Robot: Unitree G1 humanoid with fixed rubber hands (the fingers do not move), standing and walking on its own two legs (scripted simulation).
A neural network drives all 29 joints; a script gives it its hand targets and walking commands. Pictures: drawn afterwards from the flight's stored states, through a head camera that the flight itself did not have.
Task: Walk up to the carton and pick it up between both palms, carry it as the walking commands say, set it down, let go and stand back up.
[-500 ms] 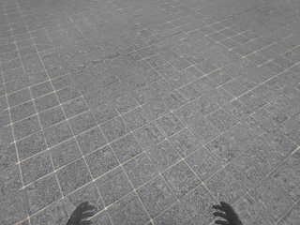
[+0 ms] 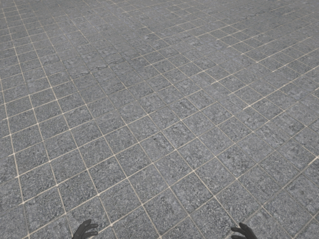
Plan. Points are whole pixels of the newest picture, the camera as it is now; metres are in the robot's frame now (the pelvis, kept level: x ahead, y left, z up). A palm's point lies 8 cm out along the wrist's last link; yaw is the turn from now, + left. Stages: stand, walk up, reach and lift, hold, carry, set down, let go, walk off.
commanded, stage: stand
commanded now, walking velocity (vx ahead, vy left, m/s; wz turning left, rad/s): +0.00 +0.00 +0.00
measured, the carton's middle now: out of the picture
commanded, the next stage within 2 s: walk up in 1.70 s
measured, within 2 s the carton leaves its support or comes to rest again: neither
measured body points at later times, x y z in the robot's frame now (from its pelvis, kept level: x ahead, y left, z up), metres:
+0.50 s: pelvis +0.01 -0.01 +0.01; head +0.02 -0.01 +0.46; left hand +0.09 +0.23 -0.13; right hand +0.08 -0.24 -0.14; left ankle -0.01 +0.12 -0.72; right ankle -0.01 -0.12 -0.72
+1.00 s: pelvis +0.01 -0.01 +0.02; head +0.02 -0.02 +0.47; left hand +0.03 +0.21 -0.14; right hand +0.00 -0.23 -0.15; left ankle -0.01 +0.12 -0.72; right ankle -0.01 -0.12 -0.72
